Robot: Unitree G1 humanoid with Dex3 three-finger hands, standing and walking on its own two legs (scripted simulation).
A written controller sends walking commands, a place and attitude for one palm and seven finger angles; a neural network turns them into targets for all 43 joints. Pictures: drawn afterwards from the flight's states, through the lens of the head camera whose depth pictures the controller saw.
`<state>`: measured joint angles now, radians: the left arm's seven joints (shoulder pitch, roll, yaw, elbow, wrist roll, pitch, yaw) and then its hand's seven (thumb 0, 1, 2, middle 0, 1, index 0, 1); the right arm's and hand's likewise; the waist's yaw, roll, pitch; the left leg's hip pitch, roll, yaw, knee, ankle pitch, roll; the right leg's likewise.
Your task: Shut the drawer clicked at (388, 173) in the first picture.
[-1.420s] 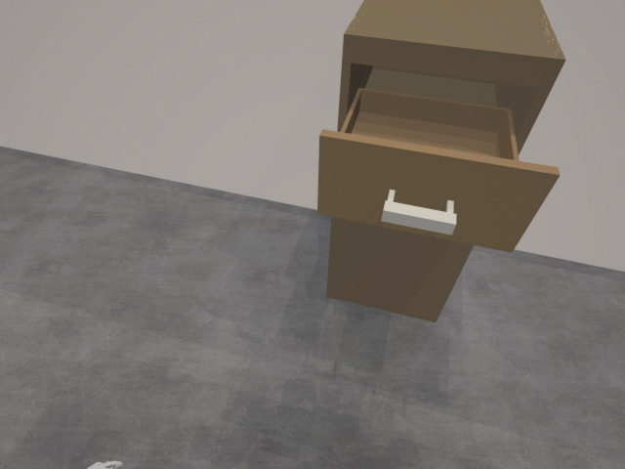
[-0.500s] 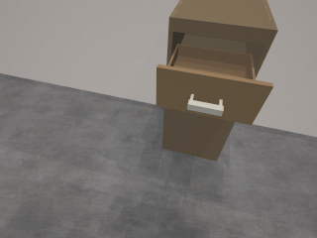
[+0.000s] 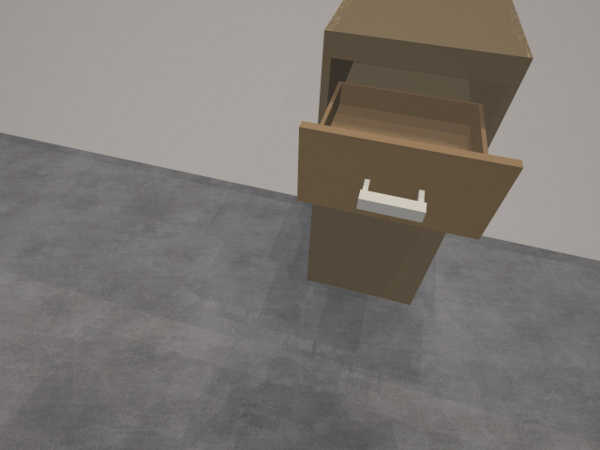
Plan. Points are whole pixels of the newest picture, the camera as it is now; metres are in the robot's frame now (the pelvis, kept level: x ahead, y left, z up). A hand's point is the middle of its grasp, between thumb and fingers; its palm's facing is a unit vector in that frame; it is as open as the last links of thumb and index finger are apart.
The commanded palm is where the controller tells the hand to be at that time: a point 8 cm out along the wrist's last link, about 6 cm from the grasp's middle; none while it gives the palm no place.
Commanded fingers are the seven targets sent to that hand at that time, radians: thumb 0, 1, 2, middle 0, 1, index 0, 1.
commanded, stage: look at it before walking up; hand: left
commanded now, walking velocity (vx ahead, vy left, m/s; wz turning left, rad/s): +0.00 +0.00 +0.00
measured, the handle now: (392, 197) +0.53 -0.13 +0.03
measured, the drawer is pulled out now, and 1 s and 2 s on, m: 0.28 0.28 0.28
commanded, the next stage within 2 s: turn to face it in 0.02 s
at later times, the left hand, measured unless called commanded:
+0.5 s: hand out of the picture +0.07 +0.21 -0.18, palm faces -0.09 -0.96 -0.27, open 7.4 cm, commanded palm none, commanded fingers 0.00 0.90 0.90 -0.20 -0.30 -0.20 -0.30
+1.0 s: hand out of the picture +0.05 +0.17 -0.19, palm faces -0.14 -0.96 -0.22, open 7.4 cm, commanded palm none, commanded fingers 0.00 0.90 0.90 -0.20 -0.30 -0.20 -0.30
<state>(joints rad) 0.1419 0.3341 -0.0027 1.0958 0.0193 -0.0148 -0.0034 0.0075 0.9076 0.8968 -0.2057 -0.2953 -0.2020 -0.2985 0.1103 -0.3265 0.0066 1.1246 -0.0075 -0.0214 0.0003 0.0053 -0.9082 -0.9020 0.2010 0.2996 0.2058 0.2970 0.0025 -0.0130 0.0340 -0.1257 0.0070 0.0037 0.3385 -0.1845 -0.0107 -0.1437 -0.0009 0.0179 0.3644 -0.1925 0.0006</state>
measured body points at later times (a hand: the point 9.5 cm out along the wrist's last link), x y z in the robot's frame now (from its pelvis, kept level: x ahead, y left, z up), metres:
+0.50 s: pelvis +0.00 +0.00 -0.01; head +0.01 +0.00 +0.44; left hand +0.07 +0.26 -0.16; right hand +0.05 -0.26 -0.15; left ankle +0.00 +0.13 -0.75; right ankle +0.00 -0.12 -0.75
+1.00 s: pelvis +0.01 -0.02 -0.02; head +0.02 -0.02 +0.43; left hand +0.06 +0.22 -0.17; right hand -0.02 -0.27 -0.17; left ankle +0.00 +0.11 -0.69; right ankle -0.02 -0.10 -0.75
